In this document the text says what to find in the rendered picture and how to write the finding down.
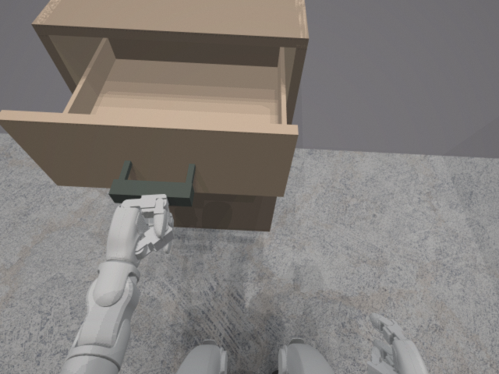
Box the robot right thigh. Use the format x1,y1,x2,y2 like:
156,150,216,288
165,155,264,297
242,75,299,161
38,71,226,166
278,344,335,374

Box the handle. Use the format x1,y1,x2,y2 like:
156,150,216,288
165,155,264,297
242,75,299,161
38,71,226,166
109,161,196,206

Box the left robot hand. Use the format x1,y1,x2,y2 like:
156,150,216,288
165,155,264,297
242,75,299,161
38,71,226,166
106,194,175,268

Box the robot left thigh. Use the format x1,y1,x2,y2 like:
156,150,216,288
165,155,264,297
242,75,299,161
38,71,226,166
176,344,228,374

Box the robot thigh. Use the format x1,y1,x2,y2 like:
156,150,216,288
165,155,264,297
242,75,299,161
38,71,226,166
176,344,228,374
278,344,335,374

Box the left robot forearm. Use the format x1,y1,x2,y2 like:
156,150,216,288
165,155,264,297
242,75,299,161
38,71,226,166
60,260,140,374

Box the cabinet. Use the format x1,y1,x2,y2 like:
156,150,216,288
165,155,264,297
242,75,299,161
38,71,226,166
31,0,309,231

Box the drawer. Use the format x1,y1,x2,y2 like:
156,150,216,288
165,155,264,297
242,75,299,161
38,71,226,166
0,38,299,197

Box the right robot hand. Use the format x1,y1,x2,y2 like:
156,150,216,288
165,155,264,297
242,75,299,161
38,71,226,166
367,312,429,374

